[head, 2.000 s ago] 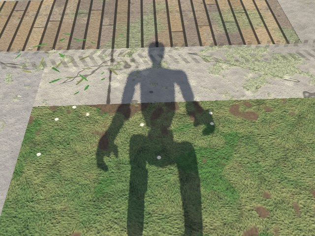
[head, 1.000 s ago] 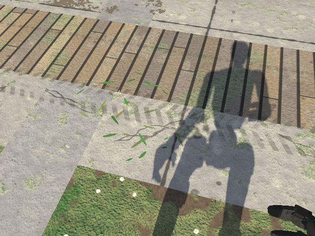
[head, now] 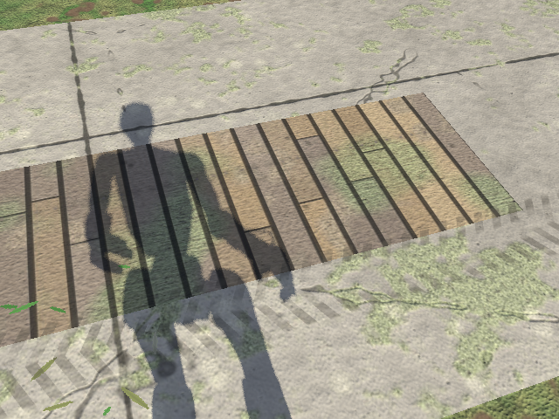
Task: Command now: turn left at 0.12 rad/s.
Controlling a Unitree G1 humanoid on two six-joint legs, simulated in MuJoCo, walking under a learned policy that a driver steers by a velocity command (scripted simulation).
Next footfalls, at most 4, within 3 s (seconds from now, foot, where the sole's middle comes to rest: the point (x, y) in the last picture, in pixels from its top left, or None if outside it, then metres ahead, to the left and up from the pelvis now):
0.56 left None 0.02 0.14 -0.77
0.96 right None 0.11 -0.07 -0.77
1.46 right None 0.08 -0.10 -0.77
1.90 left None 0.09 0.14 -0.77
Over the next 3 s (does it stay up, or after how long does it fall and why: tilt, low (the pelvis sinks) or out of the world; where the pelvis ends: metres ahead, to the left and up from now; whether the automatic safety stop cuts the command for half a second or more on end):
stays up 0.14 0.05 0.00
